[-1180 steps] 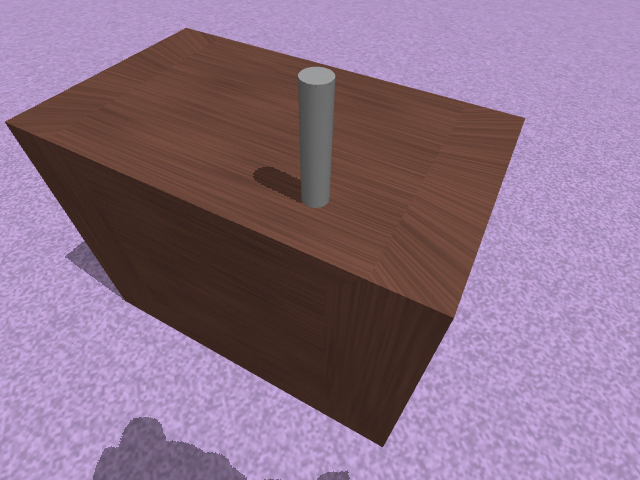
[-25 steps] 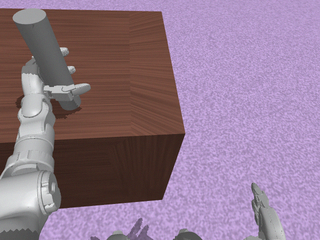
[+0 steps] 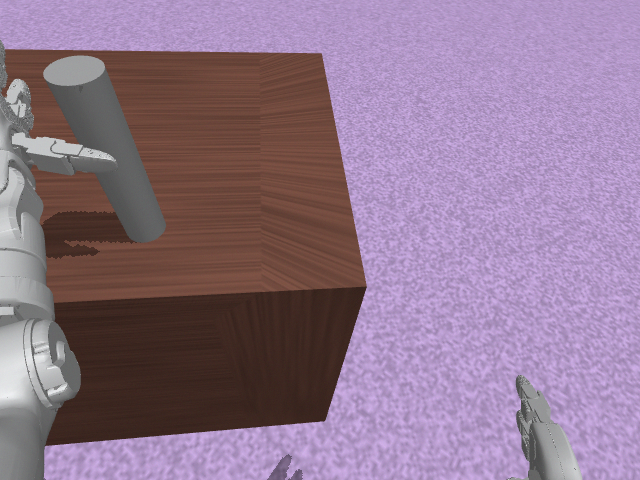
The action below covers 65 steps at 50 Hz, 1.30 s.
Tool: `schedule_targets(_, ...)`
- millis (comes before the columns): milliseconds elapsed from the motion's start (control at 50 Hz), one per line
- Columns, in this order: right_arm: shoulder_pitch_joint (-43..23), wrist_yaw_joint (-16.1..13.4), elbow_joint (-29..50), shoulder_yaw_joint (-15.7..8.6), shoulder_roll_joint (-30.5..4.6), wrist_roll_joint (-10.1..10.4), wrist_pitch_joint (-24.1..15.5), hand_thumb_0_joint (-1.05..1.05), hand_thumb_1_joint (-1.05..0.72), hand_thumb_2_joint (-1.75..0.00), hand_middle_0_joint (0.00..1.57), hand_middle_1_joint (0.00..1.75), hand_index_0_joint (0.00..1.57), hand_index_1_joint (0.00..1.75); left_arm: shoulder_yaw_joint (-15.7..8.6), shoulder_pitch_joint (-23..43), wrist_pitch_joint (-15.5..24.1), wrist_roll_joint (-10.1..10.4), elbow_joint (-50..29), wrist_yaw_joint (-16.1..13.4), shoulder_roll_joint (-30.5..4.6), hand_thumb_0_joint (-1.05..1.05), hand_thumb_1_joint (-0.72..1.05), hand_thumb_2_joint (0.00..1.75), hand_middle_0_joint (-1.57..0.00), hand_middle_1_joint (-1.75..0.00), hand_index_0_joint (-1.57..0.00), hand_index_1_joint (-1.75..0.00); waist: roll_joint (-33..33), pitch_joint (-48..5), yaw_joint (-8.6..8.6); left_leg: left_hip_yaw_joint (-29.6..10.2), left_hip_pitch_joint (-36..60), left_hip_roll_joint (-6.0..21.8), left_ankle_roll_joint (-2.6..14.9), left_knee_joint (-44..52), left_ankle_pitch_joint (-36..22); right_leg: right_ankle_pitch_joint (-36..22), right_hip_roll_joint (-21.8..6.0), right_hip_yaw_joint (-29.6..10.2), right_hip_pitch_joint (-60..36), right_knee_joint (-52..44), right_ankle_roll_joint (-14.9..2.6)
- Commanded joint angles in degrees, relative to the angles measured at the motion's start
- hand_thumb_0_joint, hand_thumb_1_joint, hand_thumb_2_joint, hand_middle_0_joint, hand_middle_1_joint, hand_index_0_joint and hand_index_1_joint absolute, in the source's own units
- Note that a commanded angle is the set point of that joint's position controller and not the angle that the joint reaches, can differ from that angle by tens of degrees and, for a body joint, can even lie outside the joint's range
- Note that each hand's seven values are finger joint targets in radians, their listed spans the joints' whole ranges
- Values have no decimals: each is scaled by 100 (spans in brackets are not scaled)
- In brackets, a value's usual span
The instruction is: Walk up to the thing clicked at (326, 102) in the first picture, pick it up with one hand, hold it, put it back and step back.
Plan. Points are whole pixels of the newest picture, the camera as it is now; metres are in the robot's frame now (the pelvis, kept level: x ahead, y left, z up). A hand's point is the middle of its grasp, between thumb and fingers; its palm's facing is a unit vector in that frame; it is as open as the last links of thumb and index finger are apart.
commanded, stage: rise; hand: left
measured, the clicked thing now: (117, 165) +0.47 +0.22 +0.14
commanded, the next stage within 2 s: sink last in 0.16 s
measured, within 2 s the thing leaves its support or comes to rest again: neither
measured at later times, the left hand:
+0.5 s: hand out of the picture +0.37 +0.42 +0.19, palm faces +0.56 -0.77 -0.29, open 17.5 cm
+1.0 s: hand out of the picture +0.18 +0.26 +0.18, palm faces +0.41 -0.82 -0.40, open 17.3 cm
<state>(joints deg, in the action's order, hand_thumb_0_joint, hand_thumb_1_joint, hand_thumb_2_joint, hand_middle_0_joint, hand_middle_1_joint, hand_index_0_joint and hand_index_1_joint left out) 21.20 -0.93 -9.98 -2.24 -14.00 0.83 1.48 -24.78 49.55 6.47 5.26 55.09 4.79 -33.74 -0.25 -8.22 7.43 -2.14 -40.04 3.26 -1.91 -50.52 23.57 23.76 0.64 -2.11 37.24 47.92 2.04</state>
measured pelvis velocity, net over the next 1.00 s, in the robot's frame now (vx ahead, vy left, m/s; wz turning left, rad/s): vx -0.01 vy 0.00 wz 0.04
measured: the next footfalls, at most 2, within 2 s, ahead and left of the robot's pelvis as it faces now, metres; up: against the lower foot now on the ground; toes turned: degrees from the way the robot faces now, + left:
none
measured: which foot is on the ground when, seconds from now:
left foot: down 0.00-1.00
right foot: down 0.00-1.00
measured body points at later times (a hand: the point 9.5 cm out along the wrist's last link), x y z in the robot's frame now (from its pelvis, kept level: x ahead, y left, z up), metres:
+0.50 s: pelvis +0.00 +0.01 +0.01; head +0.03 +0.02 +0.46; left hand +0.33 +0.46 +0.20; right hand +0.15 -0.24 -0.05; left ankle +0.01 +0.14 -0.70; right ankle +0.00 -0.15 -0.70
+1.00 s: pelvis -0.01 +0.00 +0.02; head -0.02 -0.02 +0.47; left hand +0.15 +0.30 +0.20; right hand +0.16 -0.26 -0.04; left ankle +0.01 +0.14 -0.70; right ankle +0.00 -0.15 -0.70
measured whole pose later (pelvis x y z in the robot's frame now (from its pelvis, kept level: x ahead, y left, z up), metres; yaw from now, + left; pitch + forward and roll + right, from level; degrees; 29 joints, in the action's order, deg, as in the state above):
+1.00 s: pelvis -0.01 +0.00 +0.02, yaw +2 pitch +2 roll +0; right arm 21.4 -2.3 -20.1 -8.2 -13.8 3.1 -2.5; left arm -20.1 -25.7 6.2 5.5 -23.7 -2.3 -20.0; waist -3.2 -3.4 -3.1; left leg -2.5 -24.4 1.2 -1.7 -42.9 20.2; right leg 22.0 -1.6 -1.4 21.8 42.1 2.3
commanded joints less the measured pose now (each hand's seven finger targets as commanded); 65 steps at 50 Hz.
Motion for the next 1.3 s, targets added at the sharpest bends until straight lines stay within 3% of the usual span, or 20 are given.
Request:
schedule_targets(0, -169, -48, 644, -405, -814, 115, -348, 0, 57, -4, 5, 5, 5, 5, -40, 1826, -201, 110, -382, 485, -1509, 0, -49, 3, -4, -3, -6, -1, -211, -1526, -156, 339, 1109, -256, 337, 684, -1818, -2030, 72, 233, -983, -742, -150)
schedule_targets(80, -342, -45, 642, -355, -825, 185, -489, 0, 60, -4, 5, 5, 5, 5, -78, 1964, -341, 270, -1075, 881, -1621, 0, -57, 5, -5, -5, -5, -5, -456, -1986, -297, 318, 1612, -224, 298, 726, -2413, -2377, 72, 297, -1093, -699, -180)
schedule_targets(100, -168, 13, 761, -548, -1044, 154, -413, 0, 60, -4, 5, 5, 5, 5, -239, 1701, -322, -401, -1271, 540, -2587, 0, -55, 3, -5, -6, -6, -5, -584, -2218, -515, 347, 1796, -252, 212, 755, -2715, -2710, 15, 358, -1271, -714, -175)
schedule_targets(140, -341, 108, 589, -134, -718, 195, -342, 0, 59, -5, 5, 5, 5, 5, -67, 1684, -386, -336, -992, 470, -2131, 0, -55, 3, -6, -7, -7, -6, -333, -1728, -447, 301, 1637, -220, 190, 862, -2582, -2492, 64, 403, -1232, -750, -170)
schedule_targets(160, -329, 98, 375, -210, -724, 217, -316, 0, 60, -4, 5, 5, 5, 5, -145, 1591, -395, -313, -1036, 454, -2189, 0, -55, 4, -5, -7, -6, -7, -318, -1587, -471, 312, 1589, -243, 207, 901, -2342, -2339, 42, 390, -1251, -796, -150)
schedule_targets(180, -201, 68, 413, -491, -987, 211, -308, 0, 59, -5, 5, 5, 5, 5, -365, 1614, -377, -366, -1276, 389, -2550, 0, -56, 4, -5, -8, -7, -7, -240, -1869, -425, 288, 1747, -219, 206, 936, -2477, -2461, 40, 407, -1366, -780, -157)
schedule_targets(240, 42, 135, 498, -345, -913, 225, -289, 0, 59, -4, 5, 5, 5, 5, -855, 1709, -290, -512, -1977, 266, -3379, 0, -54, 2, -5, -8, -7, -6, -670, -2322, -562, 278, 2145, -232, 190, 841, -2848, -2576, 2, 398, -1457, -781, -163)
schedule_targets(280, 37, 106, 259, -428, -959, 243, -277, 0, 55, -6, 5, 5, 5, 5, -883, 1372, -296, -523, -1703, 184, -3366, 0, -55, 1, -6, -3, -6, -3, -642, -1970, -555, 313, 2035, -276, 200, 932, -2679, -2536, -40, 359, -1496, -856, -151)
schedule_targets(360, -165, 119, -153, -512, -931, 266, -366, 0, 55, -5, 5, 5, 5, 5, -701, 1084, -290, -519, -2044, 50, -3047, 0, -54, 0, -5, -1, -5, -2, -1156, -1812, -608, 301, 2307, -260, 178, 1034, -2475, -2121, -58, 373, -1118, -962, -197)
schedule_targets(400, -330, 146, -151, -228, -692, 268, -478, 0, 56, -5, 5, 5, 5, 5, -475, 961, -278, -540, -2212, -39, -2727, 0, -54, 0, -5, -1, -5, -1, -1292, -1757, -632, 266, 2448, -216, 144, 1114, -2356, -1871, -23, 425, -1001, -1015, -231)
schedule_targets(500, -269, 42, -280, -539, -1028, 226, -661, 0, 58, -5, 5, 5, 5, 5, 46, -232, -257, -513, -2697, -283, -1812, 0, -52, 2, -5, -2, -4, -2, -1131, -1335, -602, 163, 2536, -80, 67, 1414, -1832, -1261, 68, 578, -865, -1139, -287)
schedule_targets(600, -118, -4, -180, -585, -908, 296, -741, 0, 58, -4, 5, 5, 5, 5, -306, -2069, -152, -329, -4742, -484, -1711, 0, -49, 1, -4, -3, -4, -2, -737, -1078, -838, 280, 2296, -230, 100, 1466, -1769, -1439, 19, 623, -1418, -1264, -229)
schedule_targets(620, -32, -42, -188, -912, -1194, 310, -717, 0, 59, -4, 5, 5, 5, 5, -522, -2664, -152, -282, -5197, -539, -1808, 0, -49, 1, -4, -2, -4, -2, -689, -988, -862, 304, 2270, -242, 105, 1506, -1751, -1442, 18, 622, -1467, -1279, -226)
schedule_targets(680, -96, -8, -90, -652, -809, 339, -627, 0, 58, -4, 6, 5, 5, 5, -605, -3732, -109, -140, -6667, -629, -1409, 0, -48, 0, -4, -3, -5, -2, -704, -621, -1017, 339, 2073, -278, 107, 1574, -1657, -1366, -11, 614, -1625, -1324, -233)
schedule_targets(740, -236, -36, -196, -954, -929, 352, -553, 0, 59, -4, 6, 5, 5, 5, -973, -4612, -13, -27, -7686, -747, -1324, 0, -47, 0, -3, -3, -4, -2, -906, -293, -1112, 358, 1950, -274, 86, 1653, -1423, -1167, -15, 556, -1614, -1333, -256)
schedule_targets(880, -537, -186, 224, -982, -859, 246, -710, 0, 54, -5, 6, 5, 5, 5, -165, -6403, 289, 26, -8878, -781, 117, 0, -51, 1, -5, -4, -6, -3, -363, -111, -891, 385, 2044, -276, 154, 1552, -1108, -970, -4, 514, -1532, -1287, -177)
schedule_targets(980, -200, -222, -39, -1122, -794, 212, -773, 0, 55, -5, 6, 5, 5, 5, -17, -7615, 506, 26, -9550, -714, 370, 0, -50, 1, -4, -4, -5, -3, -144, 8, -974, 440, 1933, -355, 207, 1400, -1071, -977, -63, 545, -1412, -1258, -124)
schedule_targets(1060, -55, -191, 225, -914, -544, 184, -839, 0, 54, -5, 6, 5, 5, 5, 16, -7565, 710, -3, -9847, -676, 409, 0, -52, 1, -5, -4, -5, -4, 62, 341, -853, 463, 1835, -380, 237, 1418, -742, -714, -85, 561, -1268, -1324, -57)
schedule_targets(1100, -97, -241, 460, -1135, -740, 180, -868, 0, 53, -5, 6, 5, 5, 5, -59, -7467, 793, 5, -9776, -688, 349, 0, -54, 2, -5, -5, -5, -5, 189, 453, -791, 458, 1796, -404, 253, 1448, -504, -483, -125, 509, -1172, -1410, -36)
schedule_targets(1280, -157, -156, 601, -906, -515, 155, -1121, 0, 54, -5, 6, 5, 5, 5, -362, -7387, 1171, 20, -9056, -563, 336, 0, -54, 3, -5, -5, -5, -5, 412, 916, -995, 436, 1610, -452, 253, 1435, -21, 421, -276, 225, -1065, -1671, -3)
